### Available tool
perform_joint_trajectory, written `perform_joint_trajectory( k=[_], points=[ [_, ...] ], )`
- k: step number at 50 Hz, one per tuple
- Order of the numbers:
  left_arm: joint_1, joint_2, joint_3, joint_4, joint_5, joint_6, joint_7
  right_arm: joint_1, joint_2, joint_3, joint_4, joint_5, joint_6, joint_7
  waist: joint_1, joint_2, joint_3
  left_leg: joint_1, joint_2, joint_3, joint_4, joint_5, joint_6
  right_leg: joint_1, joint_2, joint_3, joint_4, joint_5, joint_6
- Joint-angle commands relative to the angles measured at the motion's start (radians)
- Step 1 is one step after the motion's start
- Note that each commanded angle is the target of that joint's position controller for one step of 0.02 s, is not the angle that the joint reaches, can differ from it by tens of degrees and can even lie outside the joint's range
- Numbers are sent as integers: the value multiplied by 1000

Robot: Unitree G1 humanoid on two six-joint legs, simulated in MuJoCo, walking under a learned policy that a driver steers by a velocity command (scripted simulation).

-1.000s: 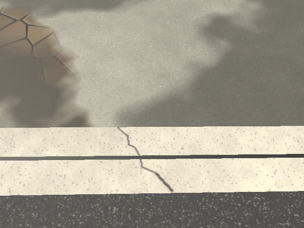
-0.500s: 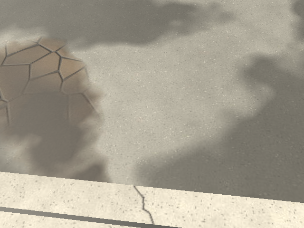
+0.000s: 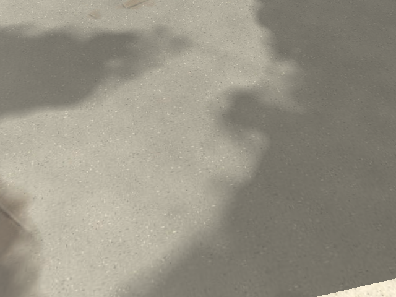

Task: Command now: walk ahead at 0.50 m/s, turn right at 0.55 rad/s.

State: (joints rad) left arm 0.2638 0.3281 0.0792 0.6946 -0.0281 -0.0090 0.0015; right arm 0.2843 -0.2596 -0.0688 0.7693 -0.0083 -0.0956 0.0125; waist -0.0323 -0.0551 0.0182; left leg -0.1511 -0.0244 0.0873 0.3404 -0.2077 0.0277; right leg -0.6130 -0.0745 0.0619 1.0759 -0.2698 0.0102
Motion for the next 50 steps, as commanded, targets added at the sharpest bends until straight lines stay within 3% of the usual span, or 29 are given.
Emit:
perform_joint_trajectory(
  k=[1, 5, 9, 11, 13, 14, 15, 16, 17, 18, 19, 22, 23, 25, 26, 27, 29, 31, 35, 39, 41, 43, 44, 45, 46, 47, 48, 49, 50],
  points=[
    [-15, 8, -5, -82, 4, -7, -11, -62, -143, -36, -48, 1, -21, -4, 18, 125, 20, 56, 280, -156, -181, 254, 169, -103, -53, 36, -119, 127, 7],
    [-131, -6, -19, -114, 7, -19, -36, -35, -180, -44, -14, 11, -6, -11, -27, 102, 47, 66, 266, -28, -177, 295, 140, -36, -31, -35, -333, 288, -16],
    [-228, 14, -9, -174, 1, -25, -62, 16, -223, -57, 26, 30, 17, -18, -42, 102, 65, 183, 301, 25, -124, 380, 110, -36, -4, -81, -441, 222, -63],
    [-177, 46, 9, -178, 3, -27, -65, 5, -247, -63, 31, 31, 30, -24, 9, 135, 13, 212, 305, 64, -4, 673, 93, 72, 48, -129, -430, 125, -106],
    [77, 139, 62, -116, -1, -21, -49, -10, -241, -56, 24, 32, 40, -33, 154, 109, -131, 108, 246, 121, 348, 793, 45, 449, 131, -157, -502, 155, -175],
    [207, 232, 90, -97, -4, -10, -27, 31, -179, -31, 6, -3, 36, -34, 181, -61, -226, -149, 188, 130, 686, 352, 1, 740, -51, 123, -516, 171, -248],
    [135, 287, 83, -128, -13, -24, -34, 111, -80, 4, -46, -21, 9, -14, 59, -249, -347, -520, -13, -45, 967, -401, -37, 986, -230, 681, -676, -110, -429],
    [151, 181, 54, -141, -12, -34, -43, -11, -197, -21, -53, 21, -19, -1, 138, -106, -349, -614, 27, -185, 1018, -358, -16, 971, -237, 709, -772, -155, -393],
    [114, 152, 42, -133, -1, -44, -46, -80, -221, -28, -80, 46, -32, 3, 129, -70, -211, -647, 59, -176, 978, -260, 1, 852, -211, 570, -783, -44, -353],
    [62, 143, 38, -135, 2, -48, -46, -82, -204, -23, -70, 31, -35, -6, 88, 20, -141, -605, 97, -175, 915, -187, -1, 722, -171, 464, -772, 94, -327],
    [13, 120, 31, -141, 10, -47, -42, -71, -206, -28, -61, 7, -31, -14, 55, 38, -101, -544, 126, -177, 841, -139, -12, 611, -138, 374, -773, 228, -312],
    [-33, 81, 15, -138, 20, -53, -30, -42, -169, -22, -46, 1, 5, -12, 7, 29, -93, -439, 145, -170, 709, -93, -50, 473, -108, 286, -816, 359, -314],
    [-20, 87, 18, -120, 25, -54, -23, -39, -133, -10, -38, -7, 11, -11, 8, 28, -97, -415, 138, -145, 678, -60, -69, 440, -100, 236, -822, 438, -319],
    [6, 119, 25, -98, 33, -61, -12, -50, -123, -2, -27, 0, 14, -3, 21, 14, -90, -431, 141, -140, 645, 107, -77, 434, -95, 165, -811, 527, -307],
    [53, 119, 23, -71, 21, -70, -1, -108, -163, -17, -41, 22, 9, 2, 40, 13, -60, -518, 158, -184, 592, 182, -68, 481, -95, 169, -821, 429, -277],
    [59, 119, 21, -55, 16, -75, 6, -143, -163, -16, -52, 26, 6, 6, 45, 15, -26, -521, 151, -175, 485, 281, -60, 454, -68, 128, -843, 335, -253],
    [60, 105, 15, -33, 14, -79, 18, -189, -130, -4, -56, 10, -6, 18, 61, -8, 0, -471, 136, -170, 333, 504, -44, 420, -40, 75, -816, 191, -222],
    [70, 107, 15, -16, 23, -85, 19, -185, -127, -4, -48, 16, -10, 38, 69, -4, 3, -458, 130, -182, 312, 602, -20, 412, -73, 81, -772, 119, -228],
    [141, 100, 14, 20, 32, -89, 24, -260, -115, 1, -87, 16, 1, 60, 115, 19, 63, -622, 87, -244, 286, 517, 19, 521, -136, 103, -652, 136, -237],
    [207, 99, 16, 44, 33, -63, 46, -340, -83, 18, -130, 20, -2, 96, 166, 30, 96, -732, 69, -233, 208, 506, 19, 629, -171, 82, -514, 210, -204],
    [203, 96, 12, 46, 17, -50, 55, -354, -60, 31, -136, 25, -2, 106, 170, 29, 108, -665, 77, -192, 153, 501, 9, 596, -175, 49, -475, 273, -175],
    [198, 99, 8, 54, 11, -47, 51, -321, -59, 32, -120, 23, 5, 103, 152, 19, 82, -497, 63, -130, 124, 468, 15, 538, -162, 0, -417, 373, -141],
    [198, 112, 9, 55, 15, -48, 46, -250, -85, 18, -99, 21, 5, 96, 117, 15, 47, -383, 36, -95, 123, 404, 30, 523, -153, -18, -340, 517, -132],
    [191, 124, 9, 57, 14, -50, 38, -111, -124, -3, -58, 17, 6, 85, 49, 13, -26, -206, -5, -49, 131, 361, 56, 501, -131, -47, -178, 664, -121],
    [163, 128, 8, 63, 10, -60, 27, 72, -169, -31, -4, 20, 10, 68, -61, 29, -104, 62, -6, -39, 92, 453, 103, 388, -85, -93, 74, 670, -85],
    [261, 35, -11, 70, 39, -83, 14, 165, -239, -41, 29, 16, 22, 52, -48, 246, -190, 446, 136, -203, 292, 814, 194, 19, 18, -144, 559, -192, -2],
    [377, 16, -40, 54, 36, -112, -6, 207, -250, -27, 1, 11, 21, 45, -19, 304, -421, 727, 329, -538, 447, 1044, 368, -193, 70, 0, 815, -527, 42],
    [255, 102, -31, -9, -5, -124, -10, 309, -251, -47, 20, 40, 34, 43, -132, 209, -563, 802, 384, -718, 252, 627, 451, -281, 79, 66, 767, -443, 61],
    [113, 91, -34, -73, -30, -128, 5, 220, -270, -53, 14, 47, 45, 22, -103, 151, -445, 694, 356, -777, 108, 279, 396, -366, 38, 51, 640, -339, 56]
  ],
)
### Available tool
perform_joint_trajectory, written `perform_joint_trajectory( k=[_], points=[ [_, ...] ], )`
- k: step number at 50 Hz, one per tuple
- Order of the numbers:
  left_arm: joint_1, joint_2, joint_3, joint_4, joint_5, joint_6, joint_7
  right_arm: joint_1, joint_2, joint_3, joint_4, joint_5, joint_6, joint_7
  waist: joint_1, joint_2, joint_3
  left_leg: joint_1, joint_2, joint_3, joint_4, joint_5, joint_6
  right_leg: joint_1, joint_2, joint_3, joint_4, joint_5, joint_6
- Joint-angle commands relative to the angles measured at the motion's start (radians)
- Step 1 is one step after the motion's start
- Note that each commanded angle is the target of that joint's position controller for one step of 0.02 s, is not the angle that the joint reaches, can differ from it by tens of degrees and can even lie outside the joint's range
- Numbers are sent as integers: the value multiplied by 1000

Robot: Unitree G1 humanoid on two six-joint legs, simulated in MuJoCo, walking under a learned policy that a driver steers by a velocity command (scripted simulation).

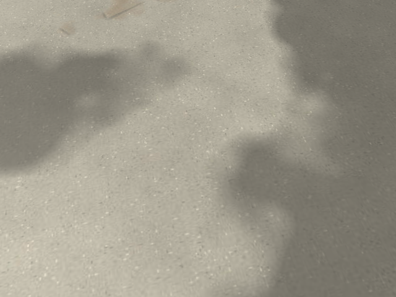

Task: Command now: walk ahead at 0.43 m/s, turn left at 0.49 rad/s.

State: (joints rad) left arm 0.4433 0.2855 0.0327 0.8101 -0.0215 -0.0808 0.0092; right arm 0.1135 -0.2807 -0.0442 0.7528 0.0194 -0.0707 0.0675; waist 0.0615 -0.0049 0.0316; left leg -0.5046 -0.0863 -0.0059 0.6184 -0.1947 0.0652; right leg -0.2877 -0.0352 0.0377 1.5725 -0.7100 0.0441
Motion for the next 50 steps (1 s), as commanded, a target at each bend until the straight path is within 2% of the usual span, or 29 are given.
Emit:
perform_joint_trajectory(
  k=[1, 2, 3, 5, 7, 9, 11, 13, 16, 17, 18, 19, 20, 21, 22, 23, 25, 27, 32, 35, 36, 37, 38, 39, 40, 41, 42, 45, 50],
  points=[
    [-163, 135, 10, -209, -25, -51, 16, 249, -209, -64, -15, 4, 21, -45, -166, -6, -295, 840, 412, -669, -235, 262, 319, -700, -26, 47, 100, 184, 19],
    [-162, 146, 12, -207, -6, -38, 29, 158, -199, -52, -55, -18, 11, -47, -110, -59, -224, 636, 427, -665, -245, 405, 324, -620, -46, 57, 49, 225, 21],
    [-103, 164, 26, -184, 11, -26, 32, 105, -176, -44, -75, -23, -2, -45, -49, -81, -169, 452, 393, -565, -246, 546, 299, -502, -77, 95, -110, 314, 12],
    [-99, 121, 27, -176, 41, -11, 35, 53, -132, -35, -61, -11, -6, -50, -6, 0, -50, 195, 248, -315, -279, 704, 226, -352, -84, 44, -441, 371, 34],
    [-123, 55, 11, -163, 45, -18, 31, 43, -122, -32, -53, -21, -3, -66, -21, 82, -80, 140, 159, -165, -283, 828, 179, -204, -26, -20, -729, 543, 40],
    [-130, 37, 7, -136, 30, -22, 12, 95, -112, -29, -22, -21, 5, -76, -54, 104, -161, 238, 166, -124, -281, 800, 155, -126, 8, -27, -879, 756, 32],
    [-190, 47, 12, -145, 25, -21, -4, 125, -102, -26, 7, -12, 10, -78, -83, 86, -149, 293, 195, -130, -281, 734, 125, -116, 12, -11, -958, 846, -1],
    [-235, 67, 24, -163, 31, -22, -18, 119, -104, -25, 25, -18, 19, -82, -86, 76, -119, 335, 213, -132, -255, 672, 95, -123, 21, -1, -1002, 836, -43],
    [-153, 115, 52, -148, 40, -22, -34, 64, -118, -32, 22, -21, 39, -88, -20, 55, -116, 354, 192, -105, -81, 676, 61, -25, 54, -10, -1067, 823, -100],
    [-124, 166, 67, -153, 42, -20, -31, 97, -119, -34, 14, -30, 44, -93, -26, -28, -146, 309, 112, -66, 75, 549, 15, 80, 0, 74, -1083, 1130, -145],
    [-99, 214, 75, -174, 53, -11, -23, 174, -96, -26, 7, -42, 40, -93, -46, -187, -252, 140, 0, -28, 389, 149, -62, 290, -184, 304, -1071, 1415, -301],
    [-74, 160, 61, -174, 54, 3, -17, 180, -82, -13, -2, -43, 47, -85, -32, -278, -338, -25, -64, -55, 588, -428, -106, 405, -307, 522, -1131, 1427, -414],
    [-113, 142, 56, -191, 42, 14, -15, 168, -115, -21, -8, -26, 58, -77, -37, -173, -333, -69, -14, -129, 655, -428, -98, 350, -297, 559, -1171, 1163, -396],
    [-171, 129, 56, -211, 30, 29, -11, 112, -118, -25, -16, -14, 77, -80, -38, -87, -251, -91, 15, -125, 679, -391, -101, 254, -252, 508, -1188, 942, -349],
    [-213, 126, 54, -219, 21, 44, -9, 89, -107, -25, -21, -13, 95, -83, -52, -34, -173, -95, 42, -116, 606, -357, -100, 129, -222, 460, -1225, 790, -312],
    [-242, 131, 56, -230, 17, 56, -4, 65, -112, -29, -29, -19, 107, -89, -62, -30, -135, -60, 63, -105, 498, -313, -99, 45, -177, 426, -1260, 636, -278],
    [-274, 157, 71, -243, 28, 82, 2, 68, -75, -25, -27, -20, 110, -92, -78, -102, -110, 42, 36, -59, 313, -261, -112, -51, -89, 365, -1297, 497, -241],
    [-265, 163, 79, -248, 29, 91, 14, 81, -69, -25, -21, -19, 104, -94, -73, -139, -143, 100, 29, -65, 224, -228, -120, -45, -81, 366, -1297, 484, -248],
    [-261, 170, 91, -252, 16, 107, 30, 58, -90, -34, -35, -18, 79, -88, -54, -152, -159, 155, 31, -85, 48, -139, -111, -21, -82, 434, -1283, 417, -235],
    [-274, 157, 90, -256, 4, 123, 35, 118, -102, -48, -19, -19, 60, -81, -90, -137, -143, 300, 51, -65, -183, -24, -69, -82, -26, 420, -1216, 387, -178],
    [-255, 121, 79, -259, 6, 124, 35, 150, -162, -64, -22, -34, 59, -85, -89, -39, -144, 385, 204, -193, -271, -52, -15, -172, 34, 356, -1089, 282, -128],
    [-285, 97, 74, -300, -1, 117, 31, 145, -245, -83, -15, -62, 65, -87, -63, 269, -82, 356, 386, -445, -370, -49, 120, -343, 188, 125, -871, 174, -73],
    [-241, 159, 93, -279, 19, 104, 27, 77, -202, -72, -56, -78, 59, -89, -55, 259, -82, 316, 479, -526, -376, 52, 193, -346, 141, 131, -629, 135, -33],
    [-208, 190, 108, -247, 15, 105, 22, 22, -153, -58, -80, -66, 56, -97, -31, 171, -85, 310, 445, -439, -345, 124, 175, -339, 122, 138, -517, 187, -19],
    [-178, 177, 109, -215, 11, 116, 24, -14, -128, -51, -90, -49, 55, -101, -17, 115, -74, 320, 383, -336, -317, 164, 131, -341, 115, 123, -467, 233, -2],
    [-166, 158, 105, -205, 14, 126, 28, -20, -118, -48, -91, -32, 55, -104, -23, 106, -68, 355, 359, -284, -299, 199, 113, -371, 105, 117, -414, 278, 13],
    [-169, 132, 97, -204, 12, 132, 27, -8, -115, -43, -88, -27, 57, -106, -33, 106, -62, 362, 345, -235, -291, 273, 114, -379, 99, 102, -376, 297, 28],
    [-257, 103, 80, -245, -4, 134, 20, 56, -131, -49, -71, -35, 71, -111, -84, 148, -56, 443, 328, -145, -291, 365, 133, -408, 66, 40, -467, 344, 60],
    [-318, 83, 61, -287, 2, 131, -1, 79, -191, -73, -60, -26, 84, -107, -116, 184, -89, 483, 377, -81, -285, 424, 154, -280, 9, -22, -689, 323, 60]
  ],
)
Over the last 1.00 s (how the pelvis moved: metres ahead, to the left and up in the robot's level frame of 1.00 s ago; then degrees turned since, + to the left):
0.60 -0.06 -0.14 -5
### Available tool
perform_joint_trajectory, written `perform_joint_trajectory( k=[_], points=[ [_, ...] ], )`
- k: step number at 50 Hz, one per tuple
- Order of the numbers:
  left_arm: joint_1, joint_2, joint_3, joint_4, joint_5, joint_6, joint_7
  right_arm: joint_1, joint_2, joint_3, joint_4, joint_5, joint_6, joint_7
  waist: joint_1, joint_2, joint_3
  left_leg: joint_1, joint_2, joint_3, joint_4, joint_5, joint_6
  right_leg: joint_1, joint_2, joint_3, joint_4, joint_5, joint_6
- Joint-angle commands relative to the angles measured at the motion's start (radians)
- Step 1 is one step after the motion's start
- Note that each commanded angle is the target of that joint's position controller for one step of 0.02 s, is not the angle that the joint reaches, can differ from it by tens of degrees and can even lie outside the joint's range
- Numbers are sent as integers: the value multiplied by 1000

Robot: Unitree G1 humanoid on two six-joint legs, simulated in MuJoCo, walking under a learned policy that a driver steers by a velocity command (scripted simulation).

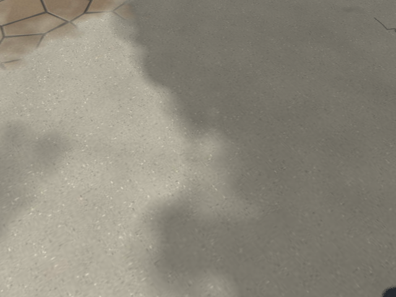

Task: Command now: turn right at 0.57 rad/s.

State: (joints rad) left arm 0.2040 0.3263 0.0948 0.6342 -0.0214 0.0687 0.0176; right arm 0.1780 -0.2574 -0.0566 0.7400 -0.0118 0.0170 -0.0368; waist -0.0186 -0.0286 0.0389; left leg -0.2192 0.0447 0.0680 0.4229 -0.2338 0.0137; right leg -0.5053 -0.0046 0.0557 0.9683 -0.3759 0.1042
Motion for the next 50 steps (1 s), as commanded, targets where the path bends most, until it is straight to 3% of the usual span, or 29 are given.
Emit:
perform_joint_trajectory(
  k=[1, 4, 6, 7, 8, 9, 10, 11, 12, 13, 14, 16, 18, 21, 30, 32, 33, 34, 35, 36, 37, 38, 39, 40, 42, 44, 47, 50],
  points=[
    [-77, 47, 0, -114, 2, -17, -12, 4, -224, -65, -48, 8, -3, 3, -32, 211, -97, 178, 250, -138, -89, 472, 204, -16, -23, -59, -127, -13, -9],
    [-75, 63, 7, -120, 0, -7, -22, -4, -237, -74, -44, 25, -7, 18, -27, 221, -97, 173, 268, -111, -63, 474, 193, 68, -14, -98, -258, 2, -43],
    [-48, 63, 14, -115, -1, -2, -32, -27, -241, -77, -43, 43, -11, 24, 4, 212, -97, 160, 266, -86, -8, 458, 158, 153, -1, -119, -416, 91, -86],
    [-12, 68, 20, -101, 1, -2, -32, -29, -228, -74, -37, 54, -14, 25, 28, 190, -106, 125, 244, -51, 51, 412, 118, 243, 19, -130, -533, 196, -117],
    [32, 112, 38, -90, 5, -3, -22, 25, -192, -66, -17, 45, -21, 28, 37, 95, -136, 24, 194, 15, 172, 299, 45, 402, -2, -59, -605, 371, -158],
    [85, 237, 67, -101, 9, -7, -5, 16, -124, -41, -55, -16, -26, 33, 31, -205, -176, -270, 79, 95, 484, -161, -57, 624, -250, 271, -567, 824, -264],
    [85, 235, 57, -108, 33, -28, -11, -46, -129, -39, -89, -19, -27, 28, 70, -253, -218, -436, -31, -23, 688, -455, -92, 587, -397, 453, -590, 776, -468],
    [109, 179, 44, -92, 26, -51, -19, -72, -177, -52, -88, 5, -29, 32, 102, -141, -210, -468, 2, -99, 763, -414, -81, 575, -350, 403, -636, 514, -464],
    [95, 138, 30, -68, 13, -67, -18, -78, -183, -56, -88, 24, -33, 39, 80, -125, -164, -498, 30, -111, 735, -320, -59, 556, -286, 344, -663, 238, -401],
    [69, 109, 20, -62, 1, -73, -16, -83, -183, -59, -75, 25, -36, 41, 73, -95, -124, -510, 44, -110, 681, -244, -49, 525, -244, 323, -700, 21, -357],
    [46, 94, 9, -59, 0, -77, -13, -92, -191, -61, -76, 19, -39, 40, 66, -120, -78, -507, 47, -108, 634, -172, -48, 489, -229, 322, -740, -50, -344],
    [33, 85, -1, -54, 18, -91, -5, -66, -171, -55, -59, 20, -57, 50, 47, -138, -53, -466, 33, -89, 573, -57, -49, 460, -206, 287, -791, -17, -336],
    [31, 94, 1, -43, 26, -109, -1, -65, -153, -47, -44, 25, -71, 55, 51, -113, -45, -436, 34, -80, 461, 17, -46, 461, -195, 221, -802, 71, -320],
    [55, 121, 8, -12, 25, -126, -3, -93, -125, -30, -50, 31, -75, 61, 73, -97, -26, -399, 37, -77, 335, 72, -44, 442, -215, 174, -820, 92, -314],
    [91, 140, 23, 79, 5, -143, -21, -130, -126, -13, -103, 38, -71, 78, 88, -54, 47, -391, 38, -81, 214, 47, 24, 480, -286, 53, -818, 139, -299],
    [78, 148, 27, 88, -2, -136, -20, -100, -128, -13, -108, 37, -73, 83, 65, -45, 35, -318, 17, -40, 188, 34, 53, 478, -282, 13, -764, 208, -277],
    [55, 153, 28, 87, -4, -132, -18, -43, -135, -20, -96, 35, -73, 82, 24, -37, 6, -206, -17, -1, 155, 48, 72, 444, -257, -32, -683, 344, -254],
    [56, 136, 21, 86, 4, -130, -14, 67, -170, -42, -66, 36, -72, 77, -26, -10, -59, -32, -66, 25, 139, 50, 91, 390, -210, -95, -516, 519, -222],
    [61, 96, 5, 72, 21, -133, -7, 235, -241, -74, -32, 45, -70, 68, -94, 79, -158, 206, -14, -105, 118, 28, 138, 250, -146, -176, -229, 530, -163],
    [92, 5, -29, 4, 42, -152, -11, 313, -378, -100, -34, 40, -72, 61, -70, 383, -239, 483, 240, -690, -59, -184, 326, -154, 48, -169, 177, -3, -68],
    [59, 61, -22, 22, 20, -182, -20, 314, -283, -69, -53, 40, -83, 66, -98, 274, -292, 538, 290, -880, -189, -324, 346, -281, 45, 36, 304, -169, -84],
    [-4, 117, -9, 4, -15, -200, -32, 259, -237, -54, -64, 28, -91, 67, -91, 212, -178, 466, 279, -768, -189, -288, 312, -357, -8, 45, 327, -94, -113],
    [-30, 110, -13, 3, -9, -208, -31, 213, -218, -49, -78, 24, -94, 66, -69, 117, -127, 372, 241, -661, -173, -193, 285, -331, -50, 36, 279, -14, -130],
    [-44, 102, -13, 5, 18, -211, -27, 168, -194, -40, -89, 23, -91, 65, -43, 58, -82, 278, 205, -578, -177, -80, 266, -293, -78, 33, 194, 48, -128],
    [-29, 93, -8, 6, 34, -199, -27, 120, -176, -30, -112, 13, -88, 57, 2, 94, -63, 167, 152, -490, -213, 70, 254, -191, -93, 33, 102, 126, -112],
    [-23, 76, -10, 14, 39, -183, -27, 123, -187, -33, -108, 20, -90, 46, 16, 89, -49, 115, 128, -423, -228, 195, 257, -173, -78, 11, 35, 173, -81],
    [-123, 47, -21, -11, 39, -174, -22, 165, -204, -39, -84, 28, -88, 28, -8, 82, -10, 67, 87, -353, -229, 280, 232, -172, -49, 2, -165, 328, -44],
    [-236, 19, -35, -34, 29, -183, -33, 211, -204, -42, -59, 34, -80, 16, -47, 110, 2, 26, 51, -327, -214, 251, 193, -89, -6, -9, -357, 473, -37]
  ],
)
Over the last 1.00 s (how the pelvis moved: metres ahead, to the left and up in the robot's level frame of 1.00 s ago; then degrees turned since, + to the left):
0.27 0.03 0.03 -19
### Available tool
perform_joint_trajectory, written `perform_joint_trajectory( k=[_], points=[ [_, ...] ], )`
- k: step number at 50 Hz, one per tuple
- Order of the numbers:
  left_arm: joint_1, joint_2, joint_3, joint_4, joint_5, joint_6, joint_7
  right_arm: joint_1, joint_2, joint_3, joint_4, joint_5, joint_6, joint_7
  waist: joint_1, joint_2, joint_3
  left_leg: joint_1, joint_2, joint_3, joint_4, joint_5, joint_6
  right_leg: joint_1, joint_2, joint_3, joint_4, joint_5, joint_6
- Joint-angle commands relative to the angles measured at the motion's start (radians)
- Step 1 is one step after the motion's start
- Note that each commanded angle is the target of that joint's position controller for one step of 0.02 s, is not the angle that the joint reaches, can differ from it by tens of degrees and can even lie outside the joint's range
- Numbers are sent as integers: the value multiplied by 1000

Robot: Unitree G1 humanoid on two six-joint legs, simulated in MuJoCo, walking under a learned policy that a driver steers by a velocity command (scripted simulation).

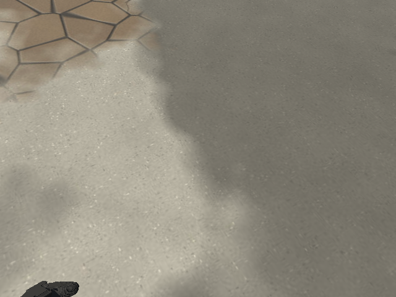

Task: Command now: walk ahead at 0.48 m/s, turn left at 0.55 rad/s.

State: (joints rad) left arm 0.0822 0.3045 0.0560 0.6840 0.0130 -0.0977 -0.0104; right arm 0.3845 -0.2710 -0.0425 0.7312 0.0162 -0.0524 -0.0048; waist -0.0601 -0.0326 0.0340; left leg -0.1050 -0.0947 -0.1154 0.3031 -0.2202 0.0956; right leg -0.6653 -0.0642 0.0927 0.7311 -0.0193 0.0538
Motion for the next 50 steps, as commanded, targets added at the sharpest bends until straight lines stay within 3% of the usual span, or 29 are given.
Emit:
perform_joint_trajectory(
  k=[1, 4, 6, 8, 9, 10, 11, 12, 13, 14, 15, 17, 19, 21, 25, 29, 31, 32, 33, 34, 35, 36, 37, 38, 39, 40, 42, 44, 50],
  points=[
    [-146, 40, 3, -91, -9, -20, -9, 22, -192, -58, -41, 9, -8, -18, -16, 114, 12, -88, 194, -157, -89, 221, 106, 92, 63, -46, -157, 138, 11],
    [-202, 59, 8, -109, -15, -31, -21, 59, -186, -60, -18, 16, 3, -22, -29, 116, 15, -17, 221, -223, -39, 207, 96, 114, 79, -22, -240, 138, -9],
    [-193, 79, 16, -108, -18, -38, -25, 56, -185, -64, -13, 15, 13, -29, -12, 133, 13, 46, 245, -270, 12, 243, 86, 134, 79, -6, -270, 78, -30],
    [-108, 112, 32, -87, -19, -45, -20, 32, -189, -69, -20, 10, 23, -30, 34, 166, -23, 71, 247, -289, 94, 402, 68, 248, 90, -24, -283, -16, -65],
    [7, 142, 50, -61, -16, -48, -13, 7, -172, -62, -32, 7, 24, -25, 96, 160, -103, 51, 199, -258, 219, 506, 41, 423, 80, -38, -317, 9, -99],
    [170, 184, 63, -45, 0, -48, -3, -19, -133, -45, -62, -6, 24, -19, 174, 116, -264, -80, 146, -218, 461, 411, 10, 722, -49, 71, -258, -21, -165],
    [292, 255, 80, -13, 12, -35, 0, 136, -37, -16, -71, 7, 16, -16, 130, -169, -436, -452, -10, -100, 830, -123, -72, 1124, -300, 503, -279, -176, -331],
    [299, 177, 64, 4, -17, -31, -11, 178, -96, -17, -54, 23, 9, -18, 125, -244, -437, -587, 25, -100, 984, -355, -83, 1120, -357, 723, -382, -365, -354],
    [244, 109, 45, -3, -23, -25, -7, 79, -167, -35, -49, 28, 9, -17, 146, -127, -266, -635, 75, -95, 1025, -274, -89, 973, -308, 581, -416, -410, -309],
    [191, 87, 36, -5, -14, -16, -6, -11, -176, -37, -68, 16, 8, -17, 139, -39, -156, -618, 111, -50, 1004, -201, -91, 824, -261, 441, -432, -328, -277],
    [156, 75, 30, 6, -7, -11, -8, -78, -163, -38, -89, 1, 3, -15, 121, -10, -68, -605, 134, -34, 951, -163, -91, 691, -221, 351, -462, -213, -271],
    [135, 57, 21, 20, 3, -16, -9, -80, -124, -35, -94, 4, 4, -5, 75, -48, -33, -531, 169, -21, 865, -128, -85, 570, -168, 242, -513, -108, -265],
    [141, 68, 24, 42, -13, -23, -11, -80, -83, -22, -95, 3, 8, 1, 59, -60, -26, -514, 184, 7, 769, -130, -89, 528, -164, 181, -553, -49, -287],
    [147, 109, 34, 59, -22, -25, -10, -140, -64, -8, -118, -12, 5, 5, 65, -48, -8, -524, 202, 34, 648, -62, -99, 509, -169, 133, -588, 0, -302],
    [176, 149, 39, 84, -33, -12, -8, -267, -57, 6, -141, -8, -18, 23, 109, -30, 4, -441, 184, 82, 392, 173, -99, 491, -123, 14, -596, 44, -264],
    [267, 172, 40, 129, -49, 9, -8, -379, -84, -2, -185, 1, -28, 33, 134, -33, 25, -399, 151, 85, 263, 193, -88, 556, -159, 49, -549, 37, -238],
    [274, 190, 43, 140, -49, 22, -3, -354, -111, -15, -183, 1, -35, 35, 100, -43, 14, -326, 134, 90, 210, 153, -71, 585, -176, 74, -493, 63, -216],
    [263, 191, 41, 140, -49, 27, -1, -287, -131, -28, -165, -1, -37, 32, 53, -39, -19, -212, 117, 105, 171, 151, -54, 570, -157, 59, -418, 144, -195],
    [270, 163, 30, 140, -42, 27, 0, -164, -173, -52, -130, -8, -36, 23, -7, -23, -99, -19, 117, 108, 161, 145, -30, 522, -103, 22, -263, 211, -166],
    [257, 97, 3, 109, -19, 22, -1, 9, -248, -75, -110, -27, -32, 10, -84, 69, -249, 253, 298, -66, 191, 149, 33, 351, -37, -27, 33, 10, -120],
    [381, -5, -27, 90, -29, 9, 2, 55, -315, -87, -96, -37, -17, 9, -33, 340, -388, 499, 529, -472, 91, -46, 166, 33, 93, -74, 362, -527, -61],
    [339, 103, 0, 106, -52, 5, 3, 55, -217, -64, -95, -29, -16, 13, -65, 239, -338, 431, 503, -541, 21, -185, 160, -60, 58, 30, 494, -556, -60],
    [270, 145, 17, 84, -65, 5, 3, -1, -176, -50, -92, -20, -20, 14, -52, 201, -204, 329, 473, -397, 3, -169, 126, -114, 20, 24, 522, -472, -67],
    [233, 133, 16, 78, -58, 9, 7, -65, -146, -40, -92, -21, -24, 16, -23, 161, -141, 223, 431, -291, -21, -87, 107, -90, -17, 5, 500, -393, -63],
    [215, 122, 20, 76, -45, 17, 8, -114, -114, -32, -88, -23, -30, 20, 3, 154, -88, 133, 396, -206, -54, -10, 99, -64, -39, 3, 459, -337, -58],
    [231, 103, 21, 79, -44, 30, 8, -142, -101, -30, -84, -30, -38, 21, 33, 170, -66, 63, 375, -137, -89, 48, 90, -7, -61, 9, 436, -295, -52],
    [237, 61, 16, 79, -46, 52, 6, -167, -95, -36, -66, -30, -56, 20, 58, 143, -43, -3, 366, -48, -138, 147, 98, 32, -67, 3, 412, -253, -42],
    [200, 45, 14, 58, -40, 65, 6, -168, -113, -45, -46, -30, -65, 14, 66, 114, -15, -13, 373, 23, -165, 221, 104, -1, -71, 13, 358, -194, -32],
    [30, 18, -2, -5, -34, 60, -28, -128, -168, -65, 2, -23, -53, -5, 16, 73, 39, 23, 355, 215, -191, 269, 78, 14, -52, -52, 37, 49, -46]
  ],
)
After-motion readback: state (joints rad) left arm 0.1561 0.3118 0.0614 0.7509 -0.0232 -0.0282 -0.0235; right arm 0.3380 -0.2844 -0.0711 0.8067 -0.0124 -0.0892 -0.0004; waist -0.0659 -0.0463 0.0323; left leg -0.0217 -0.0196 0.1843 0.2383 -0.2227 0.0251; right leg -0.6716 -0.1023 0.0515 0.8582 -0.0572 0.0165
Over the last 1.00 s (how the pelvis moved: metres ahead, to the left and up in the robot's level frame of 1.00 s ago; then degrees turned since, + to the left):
0.30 0.02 0.00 7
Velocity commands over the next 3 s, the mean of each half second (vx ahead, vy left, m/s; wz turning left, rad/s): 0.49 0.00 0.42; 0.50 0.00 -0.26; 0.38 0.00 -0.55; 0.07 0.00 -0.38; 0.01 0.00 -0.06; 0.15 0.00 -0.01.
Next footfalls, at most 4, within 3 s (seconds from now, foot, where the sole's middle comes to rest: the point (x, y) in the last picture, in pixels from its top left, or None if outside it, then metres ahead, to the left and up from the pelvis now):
0.20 right None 0.32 -0.13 -0.79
0.68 left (126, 284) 0.51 0.19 -0.79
1.20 right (195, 204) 0.81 -0.05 -0.79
1.66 left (162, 156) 1.04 0.07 -0.79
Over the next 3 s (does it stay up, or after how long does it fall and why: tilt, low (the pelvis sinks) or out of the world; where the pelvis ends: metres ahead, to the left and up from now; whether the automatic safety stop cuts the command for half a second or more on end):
stays up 0.99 -0.02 -0.02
